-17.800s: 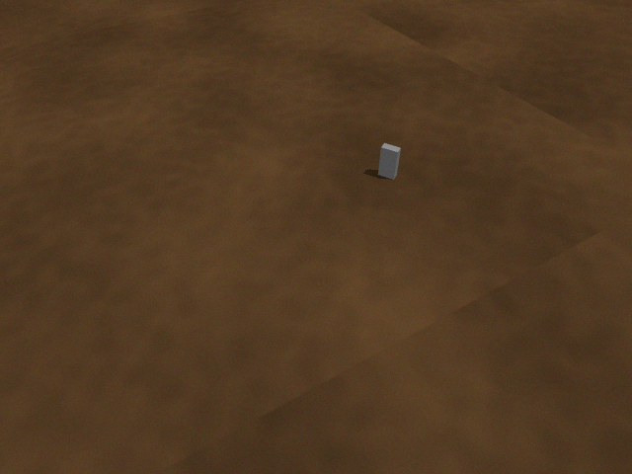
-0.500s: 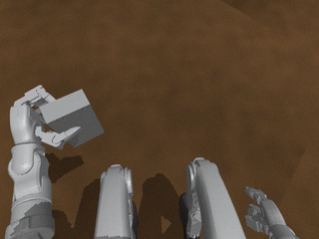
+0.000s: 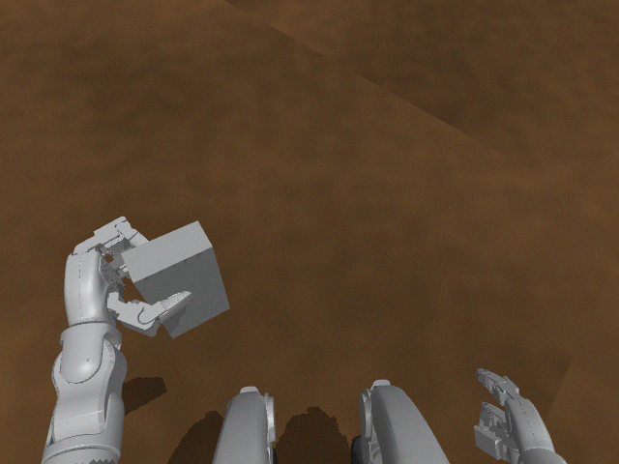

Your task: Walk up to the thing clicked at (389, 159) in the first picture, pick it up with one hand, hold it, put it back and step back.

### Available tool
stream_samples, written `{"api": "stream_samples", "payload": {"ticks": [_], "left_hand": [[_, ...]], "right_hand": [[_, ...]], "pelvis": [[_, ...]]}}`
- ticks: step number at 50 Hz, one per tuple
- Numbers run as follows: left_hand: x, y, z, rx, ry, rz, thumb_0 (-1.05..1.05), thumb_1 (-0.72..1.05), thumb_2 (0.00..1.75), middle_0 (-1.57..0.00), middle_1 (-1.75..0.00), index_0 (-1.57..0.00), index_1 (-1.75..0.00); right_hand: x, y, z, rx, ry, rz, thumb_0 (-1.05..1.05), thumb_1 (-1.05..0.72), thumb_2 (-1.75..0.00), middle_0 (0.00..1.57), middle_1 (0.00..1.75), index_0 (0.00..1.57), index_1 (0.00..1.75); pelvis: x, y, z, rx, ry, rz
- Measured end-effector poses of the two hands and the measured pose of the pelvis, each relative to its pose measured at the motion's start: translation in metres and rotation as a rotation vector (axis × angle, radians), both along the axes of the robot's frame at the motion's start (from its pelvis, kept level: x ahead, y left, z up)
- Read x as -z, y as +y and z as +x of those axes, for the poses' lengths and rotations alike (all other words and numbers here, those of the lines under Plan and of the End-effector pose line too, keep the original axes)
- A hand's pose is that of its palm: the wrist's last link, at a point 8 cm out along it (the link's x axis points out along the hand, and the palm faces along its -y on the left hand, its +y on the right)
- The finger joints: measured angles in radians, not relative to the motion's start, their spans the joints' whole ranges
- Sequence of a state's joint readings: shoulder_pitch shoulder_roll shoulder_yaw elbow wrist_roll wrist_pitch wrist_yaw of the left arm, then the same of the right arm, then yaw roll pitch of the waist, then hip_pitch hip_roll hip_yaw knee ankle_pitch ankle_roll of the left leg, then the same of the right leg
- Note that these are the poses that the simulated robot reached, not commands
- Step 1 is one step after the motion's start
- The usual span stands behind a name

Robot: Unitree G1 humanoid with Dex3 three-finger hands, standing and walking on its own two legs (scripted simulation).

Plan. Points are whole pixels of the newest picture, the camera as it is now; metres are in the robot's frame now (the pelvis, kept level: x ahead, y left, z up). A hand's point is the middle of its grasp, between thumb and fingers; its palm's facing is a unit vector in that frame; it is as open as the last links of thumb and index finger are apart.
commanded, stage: lift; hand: left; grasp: from the side
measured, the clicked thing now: (184, 285) +0.35 +0.17 +0.00
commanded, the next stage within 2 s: hold in 0.94 s
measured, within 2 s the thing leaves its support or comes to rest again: neither
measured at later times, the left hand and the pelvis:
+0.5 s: hand (136, 243) +0.35 +0.19 +0.11, palm faces +0.12 -0.99 -0.03, open 8.6 cm; pelvis +0.02 +0.00 +0.07, yaw +0 degrees
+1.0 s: hand (139, 211) +0.37 +0.18 +0.14, palm faces +0.13 -0.99 +0.00, open 8.6 cm; pelvis +0.04 +0.00 +0.10, yaw +1 degrees
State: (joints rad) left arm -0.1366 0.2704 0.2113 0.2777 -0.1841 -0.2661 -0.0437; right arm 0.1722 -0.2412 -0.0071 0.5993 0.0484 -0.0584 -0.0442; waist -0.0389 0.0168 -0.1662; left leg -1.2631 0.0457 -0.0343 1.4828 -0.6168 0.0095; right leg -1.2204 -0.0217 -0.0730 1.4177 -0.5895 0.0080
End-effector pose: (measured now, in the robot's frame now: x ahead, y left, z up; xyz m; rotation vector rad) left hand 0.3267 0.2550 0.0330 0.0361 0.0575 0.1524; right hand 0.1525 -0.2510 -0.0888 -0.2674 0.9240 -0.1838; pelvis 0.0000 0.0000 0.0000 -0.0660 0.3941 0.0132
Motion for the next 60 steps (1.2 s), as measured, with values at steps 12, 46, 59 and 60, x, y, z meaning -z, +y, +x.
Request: {"api": "stream_samples", "payload": {"ticks": [12, 46, 59, 60], "left_hand": [[-0.045, -0.004, -0.002, 0.014, -0.002, -0.001, -0.02, -0.53, 1.04, -1.06, -1.39, -1.05, -1.36], [-0.107, -0.023, 0.011, 0.019, -0.03, -0.032, -0.02, -0.51, 1.03, -1.05, -1.4, -1.04, -1.37], [-0.117, -0.028, 0.01, 0.03, -0.036, -0.028, -0.02, -0.52, 1.02, -1.06, -1.4, -1.04, -1.37], [-0.118, -0.028, 0.01, 0.029, -0.036, -0.028, -0.02, -0.52, 1.02, -1.06, -1.39, -1.04, -1.36]], "right_hand": [[-0.04, 0.007, -0.011, 0.001, 0.017, 0.016, 0.01, -0.93, -0.89, 0.2, 0.3, 0.2, 0.3], [-0.093, 0.008, 0.009, -0.018, 0.01, 0.042, 0.01, -0.92, -0.89, 0.2, 0.3, 0.2, 0.3], [-0.099, 0.002, 0.007, -0.01, 0.026, 0.051, 0.01, -0.93, -0.9, 0.2, 0.3, 0.2, 0.3], [-0.099, 0.002, 0.007, -0.01, 0.026, 0.051, 0.01, -0.93, -0.9, 0.2, 0.3, 0.2, 0.3]], "pelvis": [[-0.043, 0.004, 0.009, -0.004, -0.08, 0.008], [-0.099, -0.002, 0.037, -0.006, -0.203, 0.03], [-0.107, -0.006, 0.039, -0.004, -0.23, 0.037], [-0.108, -0.006, 0.039, -0.003, -0.233, 0.038]]}}
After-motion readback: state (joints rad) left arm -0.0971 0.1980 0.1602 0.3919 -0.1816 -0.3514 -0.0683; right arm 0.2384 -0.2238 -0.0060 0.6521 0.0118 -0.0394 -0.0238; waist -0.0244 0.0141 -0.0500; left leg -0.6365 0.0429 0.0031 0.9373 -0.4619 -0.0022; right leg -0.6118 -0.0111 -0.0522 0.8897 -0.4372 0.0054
